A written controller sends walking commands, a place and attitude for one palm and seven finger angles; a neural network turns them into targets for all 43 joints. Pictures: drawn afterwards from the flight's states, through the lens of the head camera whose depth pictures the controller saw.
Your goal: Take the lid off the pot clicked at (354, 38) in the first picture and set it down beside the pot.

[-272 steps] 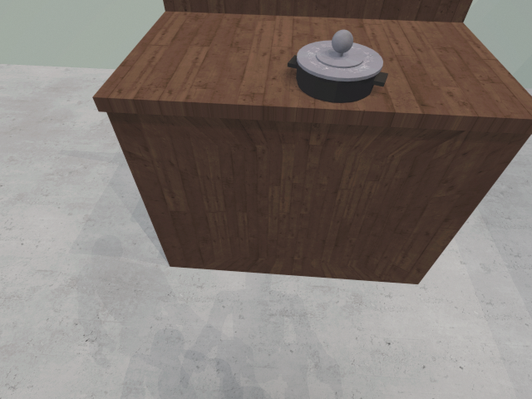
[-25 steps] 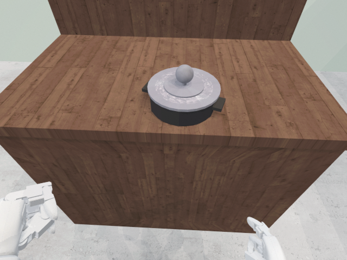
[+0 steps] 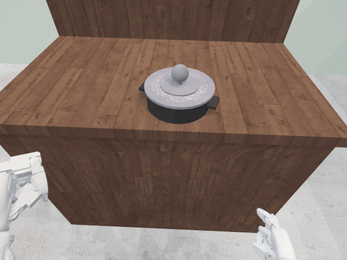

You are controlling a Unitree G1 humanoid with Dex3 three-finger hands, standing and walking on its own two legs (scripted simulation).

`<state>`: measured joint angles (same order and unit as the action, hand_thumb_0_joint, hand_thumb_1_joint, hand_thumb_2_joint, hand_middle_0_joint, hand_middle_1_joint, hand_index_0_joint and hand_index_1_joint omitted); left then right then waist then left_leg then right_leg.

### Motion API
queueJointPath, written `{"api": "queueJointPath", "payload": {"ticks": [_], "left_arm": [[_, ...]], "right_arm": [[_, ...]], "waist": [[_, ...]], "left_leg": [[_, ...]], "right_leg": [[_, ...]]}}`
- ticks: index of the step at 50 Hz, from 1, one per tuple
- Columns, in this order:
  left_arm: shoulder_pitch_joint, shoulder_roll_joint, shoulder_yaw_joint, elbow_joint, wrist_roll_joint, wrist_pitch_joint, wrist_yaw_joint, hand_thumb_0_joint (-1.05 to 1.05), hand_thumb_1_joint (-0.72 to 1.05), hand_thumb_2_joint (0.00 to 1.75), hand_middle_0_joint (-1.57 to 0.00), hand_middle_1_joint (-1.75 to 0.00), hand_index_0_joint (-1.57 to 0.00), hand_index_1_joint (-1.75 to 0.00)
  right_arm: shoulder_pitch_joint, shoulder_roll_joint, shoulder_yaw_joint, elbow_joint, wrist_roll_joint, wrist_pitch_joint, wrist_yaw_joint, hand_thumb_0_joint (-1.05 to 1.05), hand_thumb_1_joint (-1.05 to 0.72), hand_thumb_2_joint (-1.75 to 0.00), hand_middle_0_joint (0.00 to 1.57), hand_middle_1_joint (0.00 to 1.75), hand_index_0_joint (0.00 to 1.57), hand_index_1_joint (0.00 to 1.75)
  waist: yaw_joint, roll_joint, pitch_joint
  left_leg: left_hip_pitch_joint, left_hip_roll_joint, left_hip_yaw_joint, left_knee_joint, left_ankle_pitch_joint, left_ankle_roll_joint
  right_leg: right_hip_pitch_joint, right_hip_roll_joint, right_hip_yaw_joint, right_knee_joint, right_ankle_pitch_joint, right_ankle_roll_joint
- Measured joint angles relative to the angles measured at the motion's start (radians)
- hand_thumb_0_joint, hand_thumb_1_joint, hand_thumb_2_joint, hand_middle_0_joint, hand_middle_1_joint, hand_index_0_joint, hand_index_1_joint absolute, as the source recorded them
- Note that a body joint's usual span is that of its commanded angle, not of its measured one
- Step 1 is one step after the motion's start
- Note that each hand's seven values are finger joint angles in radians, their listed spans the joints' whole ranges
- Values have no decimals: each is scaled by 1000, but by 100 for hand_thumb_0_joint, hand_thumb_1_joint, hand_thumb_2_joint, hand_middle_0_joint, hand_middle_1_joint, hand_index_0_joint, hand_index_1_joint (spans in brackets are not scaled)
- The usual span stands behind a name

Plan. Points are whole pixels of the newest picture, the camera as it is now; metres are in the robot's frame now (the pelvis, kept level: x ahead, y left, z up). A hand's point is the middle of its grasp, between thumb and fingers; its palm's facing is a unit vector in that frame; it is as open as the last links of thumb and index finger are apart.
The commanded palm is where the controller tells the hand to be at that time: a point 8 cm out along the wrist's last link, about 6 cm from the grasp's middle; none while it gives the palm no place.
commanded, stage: raise the hand higher, near the body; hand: left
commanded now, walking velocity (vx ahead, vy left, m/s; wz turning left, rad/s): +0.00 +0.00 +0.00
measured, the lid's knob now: (180, 73) +0.56 +0.07 +0.16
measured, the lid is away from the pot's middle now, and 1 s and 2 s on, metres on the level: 0.00 0.00 0.00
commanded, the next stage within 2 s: reach forward and open the fingers in 0.16 s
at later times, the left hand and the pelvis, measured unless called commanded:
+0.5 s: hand (41, 169) +0.19 +0.25 +0.19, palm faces +0.27 -0.17 -0.95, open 2.9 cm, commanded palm +0.16 +0.26 +0.24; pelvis -0.01 +0.00 -0.01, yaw +1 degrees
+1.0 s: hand (49, 149) +0.22 +0.25 +0.20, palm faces -0.09 -0.03 -1.00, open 7.0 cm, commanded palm +0.20 +0.25 +0.28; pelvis -0.04 -0.01 +0.00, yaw +1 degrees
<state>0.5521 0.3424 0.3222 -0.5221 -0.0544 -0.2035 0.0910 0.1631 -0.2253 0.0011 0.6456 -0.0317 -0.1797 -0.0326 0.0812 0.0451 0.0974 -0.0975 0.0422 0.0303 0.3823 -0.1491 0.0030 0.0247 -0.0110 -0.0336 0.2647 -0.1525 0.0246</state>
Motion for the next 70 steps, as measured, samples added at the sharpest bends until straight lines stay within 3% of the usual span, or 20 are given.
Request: {"api": "queueJointPath", "payload": {"ticks": [14, 18, 22, 25, 29, 34, 38, 46, 58, 70], "left_arm": [[-85, 4, 36, -37, -14, -38, -11, 2, 89, 90, -131, -150, -130, -150], [-133, 104, -6, -89, 267, 88, 12, 1, 87, 91, -131, -148, -130, -148], [-119, 232, -34, -119, 479, 203, -20, 1, 82, 95, -130, -141, -129, -142], [-166, 319, -63, -76, 598, 259, -76, 1, 76, 99, -129, -133, -128, -134], [-273, 354, -104, 13, 678, 312, -172, 1, 66, 106, -127, -121, -126, -122], [-393, 345, -163, 94, 710, 337, -316, 1, 51, 116, -123, -105, -122, -106], [-499, 377, -208, 162, 723, 315, -414, 1, 37, 124, -119, -91, -118, -92], [-657, 392, -236, 270, 724, 328, -547, 0, 8, 141, -110, -63, -109, -64], [-841, 382, -298, 389, 755, 330, -584, 0, -30, 165, -95, -22, -94, -23], [-976, 367, -336, 479, 785, 355, -589, 0, -41, 170, -88, -9, -88, -10]], "right_arm": [[-4, 16, 11, 28, -7, -5, 4, 2, -90, -90, 20, 30, 20, 30], [12, -19, 20, -29, -13, 76, 32, 2, -90, -90, 20, 30, 20, 30], [-19, -45, 20, -61, 12, 179, 50, 2, -90, -90, 20, 30, 20, 30], [-47, -58, 18, -53, 28, 227, 50, 2, -90, -90, 20, 30, 20, 30], [-79, -68, 21, -32, 43, 246, 49, 2, -91, -90, 20, 30, 20, 30], [-103, -66, 34, -30, 52, 219, 34, 2, -91, -90, 20, 30, 20, 30], [-117, -63, 47, -31, 50, 204, 21, 2, -91, -90, 20, 30, 20, 30], [-109, -70, 50, -45, 57, 196, 19, 1, -91, -90, 20, 30, 20, 30], [-59, -78, 37, -28, 68, 191, 21, 2, -91, -90, 20, 30, 20, 30], [-56, -64, 41, -24, 78, 198, 33, 2, -91, -90, 20, 30, 20, 30]], "waist": [[1, 9, 3], [13, 15, -24], [27, 44, -32], [42, 67, -38], [49, 96, -54], [49, 108, -59], [49, 108, -56], [37, 104, -50], [18, 83, -40], [3, 81, -44]], "left_leg": [[7, 6, 2, -8, 3, -6], [-55, -12, -6, 34, -7, -3], [-102, -20, -2, 76, -21, 1], [-120, -22, -4, 91, -23, 2], [-118, -29, -13, 75, -8, 3], [-99, -35, -21, 27, 28, 3], [-86, -32, -26, -1, 51, -1], [-75, -23, -23, -43, 89, -2], [-68, -28, -5, -63, 113, 6], [-94, -43, -2, -40, 111, 13]], "right_leg": [[3, 6, 3, -3, 2, -5], [-85, -14, -6, 107, -49, -4], [-146, -24, 0, 180, -80, 1], [-166, -26, -2, 201, -86, 1], [-165, -32, -11, 195, -81, 1], [-152, -36, -20, 168, -60, -1], [-142, -32, -25, 148, -42, -6], [-136, -21, -21, 111, -3, -11], [-149, -23, 5, 118, 13, -8], [-186, -22, 40, 159, 1, -7]]}}
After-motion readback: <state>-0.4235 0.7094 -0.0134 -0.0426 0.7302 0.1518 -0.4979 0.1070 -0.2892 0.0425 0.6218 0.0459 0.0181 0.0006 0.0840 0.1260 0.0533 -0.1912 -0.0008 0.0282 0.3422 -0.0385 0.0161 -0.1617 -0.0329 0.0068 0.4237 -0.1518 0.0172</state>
